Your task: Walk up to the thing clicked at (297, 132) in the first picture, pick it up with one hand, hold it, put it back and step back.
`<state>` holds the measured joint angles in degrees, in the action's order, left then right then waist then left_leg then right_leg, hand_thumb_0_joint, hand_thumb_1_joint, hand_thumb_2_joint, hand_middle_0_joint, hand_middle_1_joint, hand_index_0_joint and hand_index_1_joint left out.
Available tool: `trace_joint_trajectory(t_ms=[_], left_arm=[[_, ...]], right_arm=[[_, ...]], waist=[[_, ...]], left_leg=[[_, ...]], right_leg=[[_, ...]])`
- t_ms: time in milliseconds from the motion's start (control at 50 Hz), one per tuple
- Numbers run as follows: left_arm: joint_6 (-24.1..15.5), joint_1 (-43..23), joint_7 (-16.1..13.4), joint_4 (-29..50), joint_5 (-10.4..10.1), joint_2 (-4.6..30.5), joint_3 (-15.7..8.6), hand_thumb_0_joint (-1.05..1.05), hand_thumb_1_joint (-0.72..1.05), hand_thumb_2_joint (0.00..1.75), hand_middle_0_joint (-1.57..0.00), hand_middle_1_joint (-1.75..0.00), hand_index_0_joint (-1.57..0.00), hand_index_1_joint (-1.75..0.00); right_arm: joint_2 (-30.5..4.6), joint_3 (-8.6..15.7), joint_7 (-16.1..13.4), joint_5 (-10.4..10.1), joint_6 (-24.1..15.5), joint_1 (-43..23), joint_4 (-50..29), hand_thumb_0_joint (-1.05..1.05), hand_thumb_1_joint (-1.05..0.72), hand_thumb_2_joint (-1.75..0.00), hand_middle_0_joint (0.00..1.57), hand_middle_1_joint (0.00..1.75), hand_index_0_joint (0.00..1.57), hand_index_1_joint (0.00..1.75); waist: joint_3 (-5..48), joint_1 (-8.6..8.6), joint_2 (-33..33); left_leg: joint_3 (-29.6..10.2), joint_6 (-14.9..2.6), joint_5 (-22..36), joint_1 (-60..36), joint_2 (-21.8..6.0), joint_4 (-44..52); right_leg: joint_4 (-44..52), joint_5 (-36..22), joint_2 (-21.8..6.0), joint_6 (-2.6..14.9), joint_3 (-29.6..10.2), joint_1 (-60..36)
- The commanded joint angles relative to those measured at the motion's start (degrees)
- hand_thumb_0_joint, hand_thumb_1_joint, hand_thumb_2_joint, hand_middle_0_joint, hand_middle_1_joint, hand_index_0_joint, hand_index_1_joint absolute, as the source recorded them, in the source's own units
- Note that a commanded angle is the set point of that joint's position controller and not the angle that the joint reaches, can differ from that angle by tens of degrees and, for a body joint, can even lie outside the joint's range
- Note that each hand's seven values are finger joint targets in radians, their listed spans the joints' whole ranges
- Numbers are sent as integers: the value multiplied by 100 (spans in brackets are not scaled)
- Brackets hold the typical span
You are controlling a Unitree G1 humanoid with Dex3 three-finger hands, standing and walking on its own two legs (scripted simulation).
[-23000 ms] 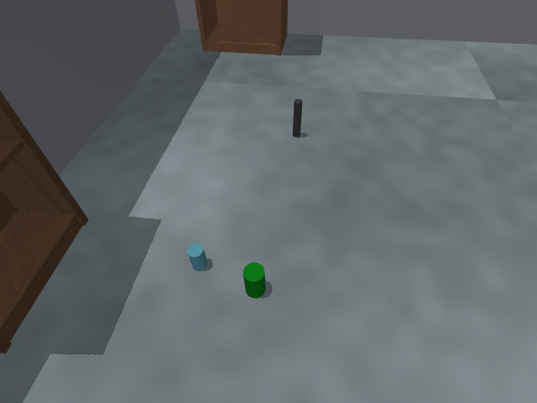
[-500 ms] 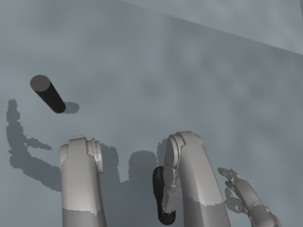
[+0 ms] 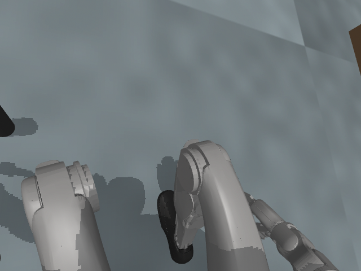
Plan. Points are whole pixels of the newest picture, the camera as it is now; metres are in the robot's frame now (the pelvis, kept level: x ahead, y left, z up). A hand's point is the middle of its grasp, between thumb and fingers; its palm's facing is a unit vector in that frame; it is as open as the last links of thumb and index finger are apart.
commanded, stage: close in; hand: left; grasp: from the side
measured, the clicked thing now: out of the picture +0.45 +0.31 -0.17
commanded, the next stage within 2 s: rest palm in 0.50 s
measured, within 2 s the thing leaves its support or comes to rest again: leaves its support in 1.76 s
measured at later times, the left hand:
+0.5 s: hand out of the picture +0.41 +0.30 -0.15, palm faces +0.29 -0.96 +0.03, open 17.7 cm
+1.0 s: hand out of the picture +0.42 +0.30 -0.16, palm faces +0.32 -0.95 +0.01, open 13.0 cm
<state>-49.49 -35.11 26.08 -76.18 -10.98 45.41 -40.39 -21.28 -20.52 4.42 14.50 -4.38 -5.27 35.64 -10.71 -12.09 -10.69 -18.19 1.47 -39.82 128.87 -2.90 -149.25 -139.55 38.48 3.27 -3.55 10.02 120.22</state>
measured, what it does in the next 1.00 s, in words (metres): stands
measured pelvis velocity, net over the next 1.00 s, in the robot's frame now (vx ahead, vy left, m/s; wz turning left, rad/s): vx -0.01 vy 0.01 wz -0.04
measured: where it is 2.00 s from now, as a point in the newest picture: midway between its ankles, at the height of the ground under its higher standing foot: (133, 256)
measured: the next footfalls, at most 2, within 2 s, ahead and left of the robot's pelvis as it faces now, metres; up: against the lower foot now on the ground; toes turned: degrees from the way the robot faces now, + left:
none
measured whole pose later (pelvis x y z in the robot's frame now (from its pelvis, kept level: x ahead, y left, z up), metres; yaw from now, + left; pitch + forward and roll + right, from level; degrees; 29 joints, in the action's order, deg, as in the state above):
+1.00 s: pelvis -0.01 +0.01 -0.01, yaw -2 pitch +13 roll -16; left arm -59.2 -36.9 7.2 -79.9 -7.1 45.5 -30.0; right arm -21.2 -26.6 7.8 18.8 1.1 -8.5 32.9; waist -14.9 -13.7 -13.7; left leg -21.4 1.0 -39.7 128.4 -2.6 -152.1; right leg -139.7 37.2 4.5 -4.2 12.2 118.4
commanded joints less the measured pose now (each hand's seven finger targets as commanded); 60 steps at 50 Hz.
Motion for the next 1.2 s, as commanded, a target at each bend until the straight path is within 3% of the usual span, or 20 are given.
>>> trace_joint_trajectory(t_ms=[0,80,120,240,360,380,420,480,580,600,620,660,720,780,960,1080,1180], left_arm=[[-674,-764,-498,933,3,1597,-146,0,-61,1,-7,-8,-7,-7],[-811,-885,-651,1014,65,1218,277,0,-61,1,-7,-7,-6,-6],[-844,-902,-728,852,65,1059,442,0,-61,1,-6,-7,-6,-7],[-1053,-1066,-913,742,16,960,700,0,-61,3,-5,-7,-5,-6],[-1241,-974,-1156,594,98,1033,665,0,-61,5,-5,-6,-5,-6],[-1276,-1056,-1180,601,99,1007,693,0,-61,5,-4,-6,-4,-6],[-1325,-1010,-1282,664,131,1056,644,0,-59,7,-4,-6,-4,-6],[-1368,-1058,-1380,670,203,1060,694,0,-56,8,-4,-6,-4,-6],[-1367,-1117,-1466,645,216,859,903,0,-54,11,-4,-8,-4,-8],[-1381,-1089,-1487,708,193,800,904,0,-49,13,-10,-8,-9,-9],[-1375,-1096,-1513,659,194,956,836,0,-49,14,-13,-10,-11,-11],[-1362,-1064,-1532,538,194,786,959,0,-44,18,-14,-13,-13,-14],[-1395,-1150,-1662,528,239,980,870,0,-31,29,-30,-28,-29,-29],[-1436,-1385,-1722,598,256,1033,916,0,-16,37,-37,-35,-36,-36],[-1387,-1337,-1927,409,409,982,1012,0,20,58,-56,-54,-55,-54],[-1399,-1494,-2097,450,426,1206,923,0,42,75,-74,-72,-73,-72],[-1377,-1538,-2137,383,497,1158,1001,0,64,90,-89,-87,-89,-87]], right_arm=[[-1876,592,-30,132,110,295,-224,0,-95,-91,20,30,20,30],[-1888,590,29,187,175,218,-223,0,-95,-91,20,30,20,30],[-1919,574,69,178,187,173,-254,0,-95,-91,20,30,20,30],[-1927,482,139,191,227,42,-309,0,-94,-91,20,30,20,30],[-1965,376,163,258,308,-66,-361,0,-93,-91,20,30,20,30],[-1987,361,164,271,324,-38,-345,0,-93,-91,20,30,20,30],[-1957,318,182,308,352,-60,-361,0,-93,-91,20,30,20,30],[-1974,279,186,354,395,-35,-353,0,-93,-91,20,30,20,30],[-1970,268,206,382,424,-72,-319,0,-92,-91,20,30,20,30],[-1965,261,206,392,433,-61,-328,0,-91,-91,20,30,20,30],[-1959,232,203,380,447,-78,-334,0,-91,-91,20,30,20,30],[-1972,221,207,396,469,-63,-342,0,-91,-91,20,30,20,30],[-1947,161,214,414,500,-84,-357,0,-90,-90,20,30,20,30],[-1942,134,202,425,515,-164,-399,0,-90,-90,20,30,20,30],[-1962,67,205,471,615,-118,-424,0,-88,-89,20,30,20,30],[-1949,4,223,472,678,-85,-449,0,-87,-89,20,30,20,30],[-1972,-6,206,493,719,-90,-442,0,-86,-89,20,30,20,30]], waist=[[3409,-66,2852],[3306,-268,2778],[3078,-382,2561],[2990,-403,2322],[2959,-338,2566],[2946,-413,2659],[2965,-371,2679],[3012,-457,2781],[2937,-555,2632],[3053,-561,2611],[3025,-514,2619],[2983,-612,2585],[2970,-540,2574],[2834,-593,2527],[2835,-675,2696],[2825,-678,2658],[2773,-759,2745]], left_leg=[[704,-16,760,-2535,-209,1768],[677,-27,706,-2454,-209,1673],[615,-62,352,-2246,-207,1707],[579,-96,81,-2075,-173,1608],[487,-2,341,-2319,-199,1675],[464,13,397,-2339,-197,1671],[491,10,471,-2335,-187,1653],[472,30,717,-2417,-195,1614],[477,-11,557,-2312,-182,1540],[457,5,726,-2431,-192,1525],[464,-2,652,-2354,-187,1521],[418,1,660,-2390,-193,1533],[423,-6,586,-2317,-190,1518],[426,-42,319,-2155,-189,1514],[284,27,672,-2447,-242,1601],[311,-17,595,-2284,-230,1560],[231,11,604,-2433,-273,1623]], right_leg=[[1084,-994,118,437,605,-1427],[1095,-1044,147,432,617,-1391],[1124,-800,152,425,694,-1286],[1139,-615,194,410,740,-1272],[995,-820,204,436,788,-1290],[953,-886,201,438,805,-1331],[976,-956,211,442,790,-1438],[940,-1168,214,434,803,-1541],[1025,-1126,230,412,792,-1522],[1010,-1255,227,404,806,-1582],[1016,-1173,240,417,803,-1570],[1004,-1202,246,404,839,-1574],[1028,-1136,261,407,831,-1628],[1080,-946,268,402,832,-1531],[988,-1222,273,404,912,-1509],[1057,-1184,300,398,894,-1654],[1034,-1196,302,390,938,-1559]])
